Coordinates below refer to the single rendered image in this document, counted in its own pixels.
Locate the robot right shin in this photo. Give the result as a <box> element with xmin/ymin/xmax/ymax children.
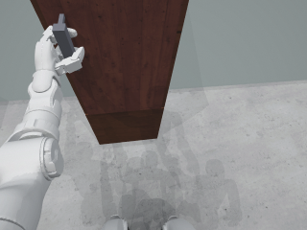
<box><xmin>167</xmin><ymin>216</ymin><xmax>177</xmax><ymax>222</ymax></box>

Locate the robot left hand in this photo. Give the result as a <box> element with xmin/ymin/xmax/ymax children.
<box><xmin>35</xmin><ymin>25</ymin><xmax>85</xmax><ymax>79</ymax></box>

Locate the cupboard door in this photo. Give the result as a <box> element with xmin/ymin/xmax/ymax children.
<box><xmin>36</xmin><ymin>0</ymin><xmax>183</xmax><ymax>115</ymax></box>

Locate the handle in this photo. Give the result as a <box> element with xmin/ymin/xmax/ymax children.
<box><xmin>52</xmin><ymin>13</ymin><xmax>80</xmax><ymax>71</ymax></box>

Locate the robot left shin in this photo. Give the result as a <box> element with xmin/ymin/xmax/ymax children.
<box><xmin>110</xmin><ymin>215</ymin><xmax>121</xmax><ymax>220</ymax></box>

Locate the robot left upper arm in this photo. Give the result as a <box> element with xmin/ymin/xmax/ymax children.
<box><xmin>0</xmin><ymin>136</ymin><xmax>64</xmax><ymax>230</ymax></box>

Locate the left robot forearm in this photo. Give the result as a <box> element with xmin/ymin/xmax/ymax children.
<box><xmin>0</xmin><ymin>70</ymin><xmax>63</xmax><ymax>149</ymax></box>

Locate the robot shin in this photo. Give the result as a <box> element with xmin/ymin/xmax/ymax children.
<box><xmin>110</xmin><ymin>215</ymin><xmax>121</xmax><ymax>220</ymax></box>
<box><xmin>167</xmin><ymin>216</ymin><xmax>177</xmax><ymax>222</ymax></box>

